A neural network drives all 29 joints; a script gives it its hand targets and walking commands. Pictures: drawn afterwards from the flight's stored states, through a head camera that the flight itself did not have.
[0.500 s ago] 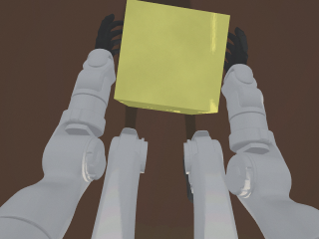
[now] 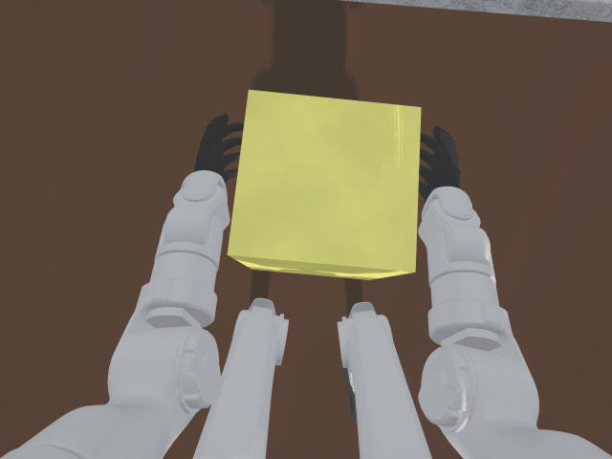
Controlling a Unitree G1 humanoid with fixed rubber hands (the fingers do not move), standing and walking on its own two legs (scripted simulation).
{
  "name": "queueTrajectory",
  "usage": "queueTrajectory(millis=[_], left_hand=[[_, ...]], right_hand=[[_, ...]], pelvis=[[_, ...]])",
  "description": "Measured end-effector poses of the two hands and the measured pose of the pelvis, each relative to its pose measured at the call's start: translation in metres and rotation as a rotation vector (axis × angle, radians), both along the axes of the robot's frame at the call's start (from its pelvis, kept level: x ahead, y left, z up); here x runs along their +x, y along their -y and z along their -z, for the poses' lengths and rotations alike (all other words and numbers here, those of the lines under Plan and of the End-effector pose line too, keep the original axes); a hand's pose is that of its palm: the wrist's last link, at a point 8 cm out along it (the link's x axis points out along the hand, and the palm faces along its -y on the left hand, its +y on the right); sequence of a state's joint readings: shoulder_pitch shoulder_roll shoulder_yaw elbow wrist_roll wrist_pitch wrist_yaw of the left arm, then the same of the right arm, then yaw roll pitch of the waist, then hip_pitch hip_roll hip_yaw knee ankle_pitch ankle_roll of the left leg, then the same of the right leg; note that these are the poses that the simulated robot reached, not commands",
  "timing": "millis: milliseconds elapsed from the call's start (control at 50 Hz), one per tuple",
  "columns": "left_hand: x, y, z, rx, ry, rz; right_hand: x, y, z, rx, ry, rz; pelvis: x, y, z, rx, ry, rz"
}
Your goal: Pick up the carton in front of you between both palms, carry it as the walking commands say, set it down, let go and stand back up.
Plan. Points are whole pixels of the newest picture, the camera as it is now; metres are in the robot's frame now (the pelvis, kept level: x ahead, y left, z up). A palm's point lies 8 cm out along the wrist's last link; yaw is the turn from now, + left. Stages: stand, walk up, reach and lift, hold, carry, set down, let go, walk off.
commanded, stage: reach and lift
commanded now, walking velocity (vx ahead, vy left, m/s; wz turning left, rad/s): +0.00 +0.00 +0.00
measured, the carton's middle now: (320, 203) +0.44 +0.00 -0.12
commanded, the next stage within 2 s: hold in 1.98 s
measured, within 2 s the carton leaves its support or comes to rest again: neither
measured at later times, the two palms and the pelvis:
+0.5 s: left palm (160, 145) +0.41 +0.15 +0.11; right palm (513, 161) +0.40 -0.15 +0.11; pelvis +0.06 +0.00 +0.15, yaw +0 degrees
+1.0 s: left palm (42, 77) +0.37 +0.15 +0.25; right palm out of the picture +0.38 -0.15 +0.25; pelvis +0.09 +0.00 +0.23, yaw +0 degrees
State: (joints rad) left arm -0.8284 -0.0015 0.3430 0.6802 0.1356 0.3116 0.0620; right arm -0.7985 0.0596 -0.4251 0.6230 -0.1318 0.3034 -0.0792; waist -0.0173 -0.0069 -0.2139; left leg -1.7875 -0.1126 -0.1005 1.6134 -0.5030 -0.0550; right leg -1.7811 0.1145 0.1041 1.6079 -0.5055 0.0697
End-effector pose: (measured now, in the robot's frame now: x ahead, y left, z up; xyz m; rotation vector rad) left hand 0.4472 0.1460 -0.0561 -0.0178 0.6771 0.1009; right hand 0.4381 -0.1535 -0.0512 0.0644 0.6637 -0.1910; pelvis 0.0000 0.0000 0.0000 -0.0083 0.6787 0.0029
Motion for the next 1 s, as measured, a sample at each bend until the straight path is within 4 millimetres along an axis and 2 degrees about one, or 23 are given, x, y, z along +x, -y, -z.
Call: queueTrajectory(millis=[360,640,840,920,1000], left_hand=[[-0.030,-0.001,-0.122,0.000,-0.013,-0.023],[-0.052,-0.002,-0.208,0.003,-0.008,-0.033],[-0.066,-0.002,-0.268,0.008,0.007,-0.040],[-0.072,-0.001,-0.289,0.016,0.015,-0.042],[-0.076,-0.001,-0.303,0.034,0.009,-0.027]], right_hand=[[-0.025,-0.001,-0.121,0.004,-0.013,-0.018],[-0.044,-0.001,-0.206,-0.004,-0.008,-0.033],[-0.054,-0.001,-0.266,-0.013,0.006,-0.051],[-0.058,0.000,-0.288,-0.026,0.015,-0.067],[-0.062,0.000,-0.302,-0.041,0.008,-0.079]], pelvis=[[0.040,0.004,-0.107,0.006,0.184,-0.003],[0.071,0.004,-0.182,0.010,0.374,-0.003],[0.086,0.004,-0.217,0.011,0.550,-0.003],[0.089,0.004,-0.226,0.012,0.623,-0.003],[0.086,0.004,-0.230,0.011,0.682,-0.002]])
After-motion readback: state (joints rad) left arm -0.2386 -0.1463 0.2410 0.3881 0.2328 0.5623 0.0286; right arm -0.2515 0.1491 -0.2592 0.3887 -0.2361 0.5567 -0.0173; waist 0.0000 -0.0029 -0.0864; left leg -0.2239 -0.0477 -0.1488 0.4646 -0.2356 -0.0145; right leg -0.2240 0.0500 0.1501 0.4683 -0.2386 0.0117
